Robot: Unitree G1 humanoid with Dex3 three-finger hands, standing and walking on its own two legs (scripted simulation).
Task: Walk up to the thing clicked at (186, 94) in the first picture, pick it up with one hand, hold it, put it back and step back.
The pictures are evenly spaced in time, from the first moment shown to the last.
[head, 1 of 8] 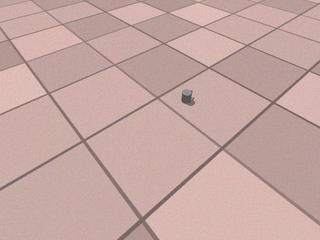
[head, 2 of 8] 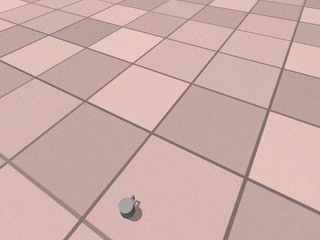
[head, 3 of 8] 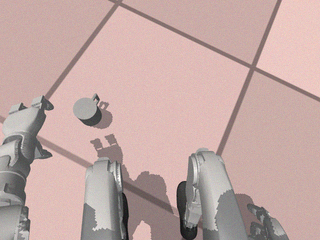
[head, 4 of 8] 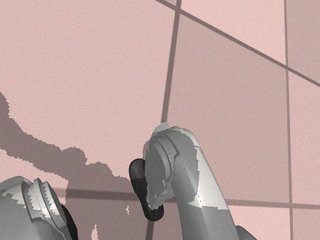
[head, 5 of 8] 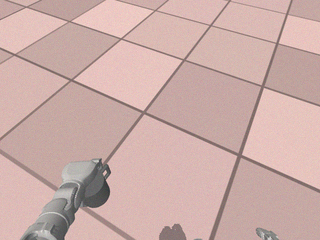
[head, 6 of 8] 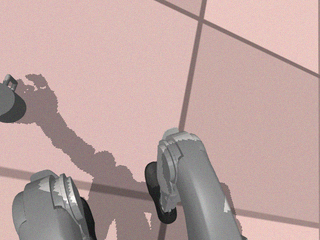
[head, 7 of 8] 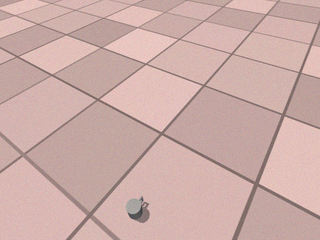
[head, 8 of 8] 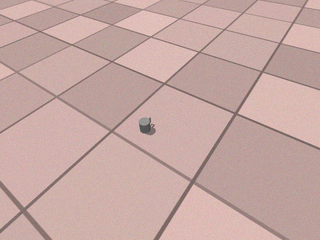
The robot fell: no
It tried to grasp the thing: yes
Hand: left
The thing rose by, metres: 0.63
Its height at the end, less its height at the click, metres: +0.00
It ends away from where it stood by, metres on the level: 0.01
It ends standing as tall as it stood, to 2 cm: yes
